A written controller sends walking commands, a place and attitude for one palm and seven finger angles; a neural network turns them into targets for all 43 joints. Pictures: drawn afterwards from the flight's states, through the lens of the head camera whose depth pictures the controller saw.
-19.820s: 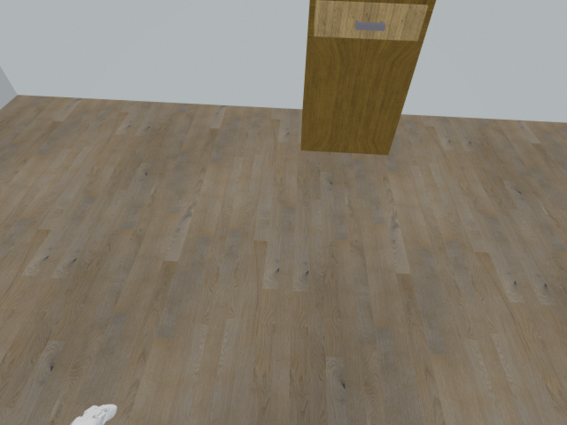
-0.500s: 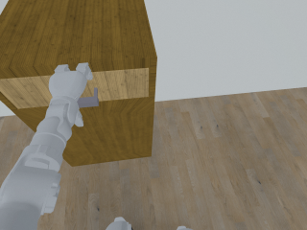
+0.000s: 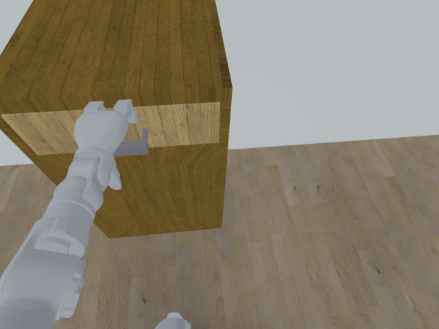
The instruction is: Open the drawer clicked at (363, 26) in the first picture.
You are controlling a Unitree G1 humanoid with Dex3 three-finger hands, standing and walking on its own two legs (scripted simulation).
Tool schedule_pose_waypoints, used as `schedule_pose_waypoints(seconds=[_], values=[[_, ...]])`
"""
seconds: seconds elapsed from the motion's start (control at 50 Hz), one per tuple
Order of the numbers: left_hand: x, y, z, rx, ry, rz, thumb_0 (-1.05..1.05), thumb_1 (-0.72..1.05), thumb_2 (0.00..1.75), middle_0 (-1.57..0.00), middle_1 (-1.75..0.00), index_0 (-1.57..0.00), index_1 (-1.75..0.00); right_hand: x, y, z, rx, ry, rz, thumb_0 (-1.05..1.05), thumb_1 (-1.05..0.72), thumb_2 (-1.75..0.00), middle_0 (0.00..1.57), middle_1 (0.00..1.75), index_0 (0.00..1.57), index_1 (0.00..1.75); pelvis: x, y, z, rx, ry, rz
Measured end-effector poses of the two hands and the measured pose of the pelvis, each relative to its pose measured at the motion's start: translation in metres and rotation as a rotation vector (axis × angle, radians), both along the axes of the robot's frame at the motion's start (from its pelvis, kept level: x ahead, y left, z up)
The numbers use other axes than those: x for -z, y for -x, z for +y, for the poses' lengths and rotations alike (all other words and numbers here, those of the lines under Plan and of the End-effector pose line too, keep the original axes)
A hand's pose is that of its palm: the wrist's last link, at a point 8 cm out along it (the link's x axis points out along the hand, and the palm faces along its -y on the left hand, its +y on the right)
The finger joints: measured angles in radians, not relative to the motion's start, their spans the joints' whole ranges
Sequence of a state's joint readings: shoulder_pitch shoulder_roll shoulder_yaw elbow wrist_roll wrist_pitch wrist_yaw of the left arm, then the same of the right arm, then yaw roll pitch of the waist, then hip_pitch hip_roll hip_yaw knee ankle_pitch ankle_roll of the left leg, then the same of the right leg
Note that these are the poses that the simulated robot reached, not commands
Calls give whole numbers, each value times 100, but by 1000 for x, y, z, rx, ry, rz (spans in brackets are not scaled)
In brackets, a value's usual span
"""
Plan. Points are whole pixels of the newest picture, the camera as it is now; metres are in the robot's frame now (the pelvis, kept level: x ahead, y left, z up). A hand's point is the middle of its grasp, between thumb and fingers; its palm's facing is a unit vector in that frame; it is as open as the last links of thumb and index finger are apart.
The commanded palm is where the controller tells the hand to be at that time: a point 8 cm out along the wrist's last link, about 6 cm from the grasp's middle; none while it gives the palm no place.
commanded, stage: re-aim the fingers above the handle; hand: left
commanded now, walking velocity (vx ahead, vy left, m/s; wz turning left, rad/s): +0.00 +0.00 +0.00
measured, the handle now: (121, 141) +0.52 +0.22 -0.02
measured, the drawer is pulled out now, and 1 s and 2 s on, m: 0.00 0.00 0.00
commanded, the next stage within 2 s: lower the fingers behind the handle in 0.54 s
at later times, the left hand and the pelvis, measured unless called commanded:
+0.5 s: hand (110, 144) +0.47 +0.22 +0.03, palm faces +0.00 -0.06 -1.00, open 13.8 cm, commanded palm +0.44 +0.22 +0.09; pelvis +0.01 +0.00 +0.00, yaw -1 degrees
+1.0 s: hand (110, 158) +0.45 +0.22 +0.01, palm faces -0.03 -0.04 -1.00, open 13.8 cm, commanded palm +0.44 +0.22 +0.07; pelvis +0.00 +0.00 +0.00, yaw -1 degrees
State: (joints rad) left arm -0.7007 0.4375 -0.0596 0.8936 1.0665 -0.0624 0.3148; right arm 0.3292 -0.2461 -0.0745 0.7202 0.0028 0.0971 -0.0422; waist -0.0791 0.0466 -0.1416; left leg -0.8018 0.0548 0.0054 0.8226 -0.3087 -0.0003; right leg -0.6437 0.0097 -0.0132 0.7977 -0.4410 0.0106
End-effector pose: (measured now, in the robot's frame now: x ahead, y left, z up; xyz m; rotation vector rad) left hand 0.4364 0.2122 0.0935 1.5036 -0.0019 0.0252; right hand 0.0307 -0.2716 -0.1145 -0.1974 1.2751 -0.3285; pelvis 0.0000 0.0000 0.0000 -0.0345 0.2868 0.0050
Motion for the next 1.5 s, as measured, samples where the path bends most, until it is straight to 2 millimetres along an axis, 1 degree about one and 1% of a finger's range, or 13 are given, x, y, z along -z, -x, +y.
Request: schedule_pose_waypoints(seconds=[0.1, 0.2, 0.3, 0.42, 0.52, 0.64, 0.74, 0.82, 0.9, 1.1, 1.32, 1.4, 1.5], values=[[2, -7, 7, -102, -29, -4, 0, -49, 30, -32, -120, -32, -120, 4, -7, 1, 3, -24, -18, 1, -90, -90, 20, 29, 20, 30, 1, 0, -1, 13, -4, 14], [4, -5, 22, -180, -48, 76, 0, -49, 30, -32, -120, -32, -120, 5, -6, 5, 15, -47, -10, 1, -90, -90, 20, 29, 20, 30, -2, -5, -4, 17, -9, 8], [5, -3, 17, -114, -22, 124, 0, -49, 30, -32, -120, -32, -120, 2, -5, 6, 9, -40, 10, 1, -90, -90, 20, 30, 20, 30, -5, -9, -5, 6, -8, -8], [4, -7, 3, -13, 11, 68, 0, -49, 30, -32, -120, -32, -120, 1, -5, 2, 14, -19, 16, 1, -90, -90, 20, 30, 20, 30, -3, -11, -4, 6, -7, 0], [6, -10, 12, -64, -11, 17, 0, -49, 30, -32, -120, -32, -120, 4, -5, 0, 23, -24, 18, 1, -90, -90, 20, 29, 20, 30, 0, -10, -3, 14, -6, 18], [6, -4, 26, -146, -33, 46, 0, -49, 31, -32, -120, -32, -120, 7, -5, 5, 23, -50, 26, 1, -90, -90, 20, 29, 20, 30, -2, -12, -2, 16, -7, 14], [5, 3, 16, -105, -11, 85, 0, -49, 30, -32, -120, -32, -120, 4, -10, 8, 14, -51, 11, 1, -90, -90, 20, 29, 20, 30, -5, -13, -1, 8, -7, -9], [11, 4, 7, -54, -3, 95, 0, -49, 30, -32, -120, -32, -120, 1, -15, 7, 8, -40, -13, 1, -90, -90, 20, 30, 20, 30, -4, -10, -1, 7, -8, -13], [17, 5, 5, -34, -3, 69, 0, -49, 30, -32, -120, -32, -120, 2, -15, 5, 4, -31, -27, 1, -90, -90, 20, 30, 20, 30, 0, -6, -1, 11, -7, 1], [37, 6, 19, -113, -49, 68, 0, -49, 30, -32, -120, -32, -120, 13, 4, 5, 5, -32, 29, 1, -90, -90, 20, 29, 20, 30, 8, 2, -3, 7, -1, 39], [44, -9, -2, -63, -12, 75, 0, -49, 30, -32, -120, -32, -120, 15, 29, 5, 44, -18, 76, 1, -90, -90, 20, 30, 20, 30, 13, 1, -2, 19, 2, 62], [52, -10, 0, -76, -21, 75, 0, -49, 30, -32, -120, -32, -120, 18, 34, 6, 54, -24, 86, 1, -90, -90, 20, 29, 20, 30, 15, 0, -2, 29, 1, 75], [63, -5, 8, -101, -37, 91, 0, -49, 31, -32, -120, -32, -120, 22, 35, 8, 51, -35, 100, 1, -90, -90, 20, 29, 20, 30, 18, 0, -1, 30, 1, 86]])
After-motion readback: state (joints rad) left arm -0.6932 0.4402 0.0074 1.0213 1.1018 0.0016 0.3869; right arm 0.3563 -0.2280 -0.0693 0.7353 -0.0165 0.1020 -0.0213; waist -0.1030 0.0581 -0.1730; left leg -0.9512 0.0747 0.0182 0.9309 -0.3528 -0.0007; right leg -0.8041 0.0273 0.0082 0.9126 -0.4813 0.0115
